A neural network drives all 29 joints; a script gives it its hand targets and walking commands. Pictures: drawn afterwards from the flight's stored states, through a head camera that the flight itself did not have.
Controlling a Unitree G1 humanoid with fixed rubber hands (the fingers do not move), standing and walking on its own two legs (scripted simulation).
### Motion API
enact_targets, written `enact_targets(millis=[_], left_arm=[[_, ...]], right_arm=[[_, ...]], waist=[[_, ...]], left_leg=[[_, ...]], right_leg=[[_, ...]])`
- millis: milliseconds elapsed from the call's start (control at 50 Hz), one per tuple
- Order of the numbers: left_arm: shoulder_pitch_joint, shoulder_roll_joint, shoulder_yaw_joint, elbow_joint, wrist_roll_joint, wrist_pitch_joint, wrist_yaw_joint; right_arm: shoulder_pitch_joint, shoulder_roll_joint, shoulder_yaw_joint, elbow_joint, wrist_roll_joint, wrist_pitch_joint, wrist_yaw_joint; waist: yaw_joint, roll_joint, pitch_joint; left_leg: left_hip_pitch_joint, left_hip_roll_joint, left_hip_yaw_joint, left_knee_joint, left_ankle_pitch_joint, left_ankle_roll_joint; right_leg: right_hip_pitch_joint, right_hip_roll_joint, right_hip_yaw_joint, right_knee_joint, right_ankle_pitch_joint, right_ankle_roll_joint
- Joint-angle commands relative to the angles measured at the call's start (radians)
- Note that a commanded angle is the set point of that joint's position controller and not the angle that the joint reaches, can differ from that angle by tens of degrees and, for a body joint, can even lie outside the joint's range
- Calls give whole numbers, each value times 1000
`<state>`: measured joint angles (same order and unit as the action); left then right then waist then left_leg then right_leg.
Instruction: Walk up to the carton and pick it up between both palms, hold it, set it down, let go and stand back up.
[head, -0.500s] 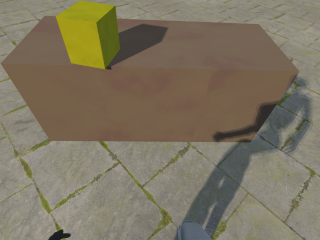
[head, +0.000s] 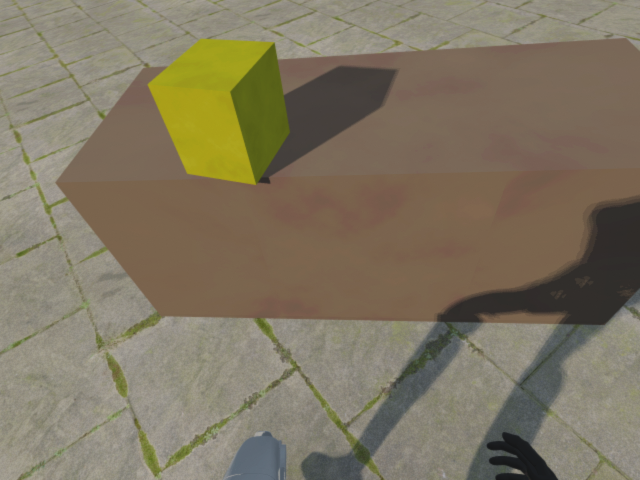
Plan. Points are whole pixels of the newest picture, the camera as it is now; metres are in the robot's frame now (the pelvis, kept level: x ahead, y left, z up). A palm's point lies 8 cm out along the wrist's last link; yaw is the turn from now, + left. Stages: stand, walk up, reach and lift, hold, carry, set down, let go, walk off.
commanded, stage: walk up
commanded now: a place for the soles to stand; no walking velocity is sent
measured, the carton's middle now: (228, 111) +0.88 +0.24 +0.01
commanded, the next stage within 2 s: none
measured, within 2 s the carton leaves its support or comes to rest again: neither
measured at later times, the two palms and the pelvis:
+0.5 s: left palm (73, 379) +0.29 +0.42 -0.09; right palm (439, 477) +0.16 -0.12 -0.10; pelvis +0.15 +0.16 +0.00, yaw -4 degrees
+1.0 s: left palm (15, 365) +0.31 +0.52 -0.09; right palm (366, 337) +0.35 -0.05 -0.11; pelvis +0.25 +0.23 -0.01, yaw -4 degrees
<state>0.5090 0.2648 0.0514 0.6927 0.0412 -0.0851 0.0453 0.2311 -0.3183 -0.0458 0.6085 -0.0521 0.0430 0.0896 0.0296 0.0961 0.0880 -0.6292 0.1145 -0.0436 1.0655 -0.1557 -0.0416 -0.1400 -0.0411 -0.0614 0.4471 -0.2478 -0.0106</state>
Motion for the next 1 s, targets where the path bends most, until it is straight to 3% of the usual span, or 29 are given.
enact_targets(millis=[0,60,120,140,160,180,200,220,240,260,300,320,340,380,480,560,640,660,680,700,720,740,760,780,800,820,860,920,980], left_arm=[[75,170,39,-56,5,-11,-6],[57,217,55,-75,13,5,2],[0,232,66,-97,23,21,5],[-31,236,69,-102,26,28,4],[-62,222,64,-109,24,34,1],[-29,160,41,-107,25,38,-2],[47,66,14,-119,20,41,-12],[62,32,14,-159,2,46,-15],[27,77,28,-171,-14,56,-3],[-50,106,36,-177,-12,62,0],[-69,109,44,-156,-23,64,-3],[-47,107,44,-141,-23,65,-7],[-22,94,43,-127,-19,63,-11],[-14,71,40,-110,-12,61,-16],[-174,53,27,-159,-13,64,-13],[-229,53,22,-170,-12,65,-3],[-214,40,21,-169,-13,64,13],[-178,43,24,-160,-10,59,19],[-97,64,35,-137,-6,54,25],[22,110,52,-109,3,48,34],[104,188,76,-100,29,44,45],[90,199,79,-105,36,56,61],[31,209,88,-98,28,61,76],[-56,187,82,-105,22,56,77],[-115,152,65,-107,17,46,70],[-160,131,53,-115,13,34,59],[-180,144,51,-97,11,11,37],[-172,185,64,-74,16,-3,19],[-116,208,74,-74,16,-4,8]], right_arm=[[-84,-11,5,-60,-7,-7,-3],[-134,-13,-4,-67,-6,-7,-9],[-100,-21,-21,-57,6,-16,-10],[-52,-25,-31,-45,9,-23,-10],[45,-42,-46,-18,11,-32,-13],[179,-87,-67,29,5,-45,-25],[261,-159,-81,44,-4,-56,-38],[242,-203,-75,15,4,-57,-51],[181,-230,-79,0,24,-48,-61],[126,-188,-67,-12,36,-45,-68],[84,-105,-41,-23,22,-42,-74],[63,-79,-32,-24,14,-44,-71],[56,-75,-29,-19,8,-47,-67],[61,-71,-20,-15,2,-56,-63],[167,-92,-16,3,3,-52,-66],[241,-107,-13,7,1,-33,-65],[243,-131,-13,-5,-4,-14,-65],[225,-139,-10,-7,-4,-12,-63],[201,-136,-5,-13,-5,-12,-61],[169,-119,4,-34,-11,-17,-58],[192,-61,23,-59,-16,-20,-53],[211,-124,-2,-58,-34,2,-55],[182,-143,-14,-67,-33,26,-51],[136,-134,-19,-80,-32,38,-45],[115,-123,-26,-81,-27,40,-39],[118,-101,-28,-72,-20,38,-31],[139,-44,-19,-62,-5,25,-11],[135,-7,-12,-64,16,10,9],[55,-15,-17,-82,17,-4,12]], waist=[[17,-237,-12],[25,-235,-7],[-7,-225,14],[-38,-218,15],[-95,-170,2],[-148,-19,-67],[-169,205,-157],[-148,277,-153],[-152,230,-170],[-142,154,-77],[-101,39,17],[-72,-4,15],[-53,-19,-4],[-44,-18,-45],[-110,58,31],[-140,14,8],[-108,-25,11],[-77,-40,5],[-23,-80,-29],[60,-128,-100],[104,-335,-184],[75,-187,-155],[50,-180,-115],[22,-150,-28],[-2,-95,26],[-21,-88,73],[-41,-155,100],[-50,-280,58],[-11,-301,10]], left_leg=[[-24,7,72,-189,53,0],[18,36,39,-284,3,30],[172,29,37,-393,-87,62],[276,18,51,-433,-89,76],[445,-19,92,-493,-60,90],[618,-52,94,-547,-61,101],[757,62,-56,-563,-107,140],[765,209,-381,-670,-92,200],[680,276,-505,-794,-222,268],[573,264,-461,-821,-198,260],[458,187,-224,-744,73,216],[409,145,-139,-728,119,197],[385,129,-107,-730,117,192],[402,107,-63,-740,88,190],[457,94,-45,-783,77,142],[505,85,-27,-747,137,94],[451,89,-17,-680,115,73],[390,78,5,-629,110,58],[279,56,39,-533,108,28],[130,19,95,-333,110,-15],[-70,-77,151,30,-341,-60],[-124,-84,58,187,-472,-47],[-132,-43,-1,271,-417,-10],[-125,-20,-28,302,-362,3],[-102,-24,-26,269,-294,1],[-59,-25,-21,207,-238,-1],[14,-35,3,137,-165,-5],[84,-17,52,-51,-134,-9],[187,0,73,-259,-80,12]], right_leg=[[70,-175,125,-104,430,-159],[82,-261,203,-121,249,-184],[-4,-298,217,-110,101,-187],[-70,-292,194,-80,55,-178],[-162,-254,142,27,54,-154],[-210,-168,63,286,77,-112],[-335,-52,-6,580,-137,-64],[-501,66,51,708,-407,-37],[-512,59,113,804,-389,-38],[-524,36,155,870,-314,-33],[-490,-13,159,813,-199,-19],[-437,-19,160,746,-163,-13],[-399,-8,139,723,-130,-7],[-377,15,97,664,-74,2],[-431,26,43,407,0,4],[-356,57,0,286,25,-17],[-238,56,0,193,-11,-42],[-147,43,19,139,15,-58],[28,28,51,79,55,-82],[255,-57,174,56,49,-133],[403,-354,600,-37,-100,-269],[325,-461,792,-83,-207,-340],[197,-486,806,-120,-310,-359],[66,-443,710,-150,-328,-326],[-20,-360,568,-162,-316,-266],[-99,-290,437,-169,-239,-217],[-178,-195,268,-155,-57,-181],[-177,-145,144,-118,24,-178],[-176,-153,119,-90,-34,-172]])
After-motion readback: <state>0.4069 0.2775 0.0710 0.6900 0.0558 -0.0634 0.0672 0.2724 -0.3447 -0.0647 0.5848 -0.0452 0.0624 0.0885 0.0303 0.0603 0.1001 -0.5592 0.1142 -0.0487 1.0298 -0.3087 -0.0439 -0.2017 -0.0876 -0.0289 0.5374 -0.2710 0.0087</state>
